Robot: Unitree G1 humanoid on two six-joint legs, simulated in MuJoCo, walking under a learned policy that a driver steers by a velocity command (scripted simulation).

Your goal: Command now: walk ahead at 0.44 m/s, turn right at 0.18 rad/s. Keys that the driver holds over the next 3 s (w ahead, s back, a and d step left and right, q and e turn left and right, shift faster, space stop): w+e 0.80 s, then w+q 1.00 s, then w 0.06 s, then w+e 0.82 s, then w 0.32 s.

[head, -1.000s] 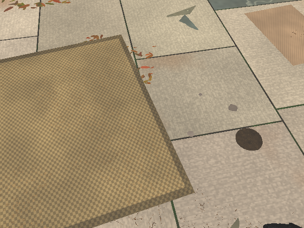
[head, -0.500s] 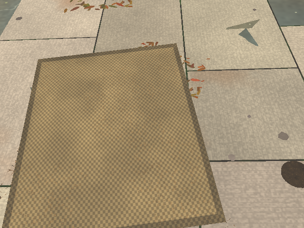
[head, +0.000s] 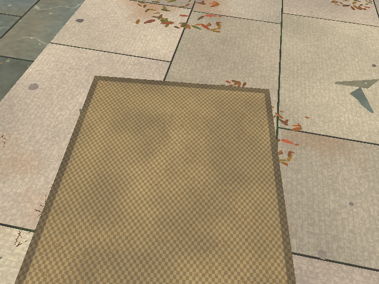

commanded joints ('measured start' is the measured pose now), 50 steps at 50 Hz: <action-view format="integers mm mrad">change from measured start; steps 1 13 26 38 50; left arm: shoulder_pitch -88 -248 -84 22 -119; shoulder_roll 59 46 117 110 10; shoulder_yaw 14 -2 29 31 -23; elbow -82 -196 -172 -122 -192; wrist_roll -4 5 18 6 36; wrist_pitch -14 -10 -17 20 -25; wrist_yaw -2 -54 20 42 23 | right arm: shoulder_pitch -7 52 -50 -167 -15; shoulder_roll -138 -228 -145 -189 -175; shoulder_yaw -41 -65 -23 -52 -46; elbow -46 38 -91 -125 -37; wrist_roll -15 14 -18 16 21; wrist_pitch -33 -2 -46 -81 -44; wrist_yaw -11 -45 -22 -1 -3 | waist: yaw -30 -17 -30 -19 -20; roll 140 153 22 -76 153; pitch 82 52 23 -26 24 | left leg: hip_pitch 108 272 -474 -154 -45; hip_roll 253 286 130 31 203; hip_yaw -143 115 -113 -121 -345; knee -225 -30 663 86 -173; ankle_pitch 288 1037 29 215 253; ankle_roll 139 63 -106 -43 194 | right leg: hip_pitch -261 -14 279 370 -45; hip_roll -16 115 -46 -10 20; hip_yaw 90 -110 309 412 42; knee -23 -472 -883 -593 -223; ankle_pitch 158 181 308 125 -7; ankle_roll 17 -97 -310 -150 21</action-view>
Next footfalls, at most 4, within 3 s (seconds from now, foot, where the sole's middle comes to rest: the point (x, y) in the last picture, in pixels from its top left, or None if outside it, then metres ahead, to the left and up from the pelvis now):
0.32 right None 0.33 -0.14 -0.78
0.78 left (191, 251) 0.64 -0.01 -0.78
1.22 right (273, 235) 0.72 -0.33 -0.78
1.72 left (218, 163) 1.06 -0.14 -0.78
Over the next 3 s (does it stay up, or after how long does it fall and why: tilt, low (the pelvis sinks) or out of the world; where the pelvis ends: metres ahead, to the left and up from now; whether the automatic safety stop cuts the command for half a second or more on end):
stays up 1.61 -0.31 0.00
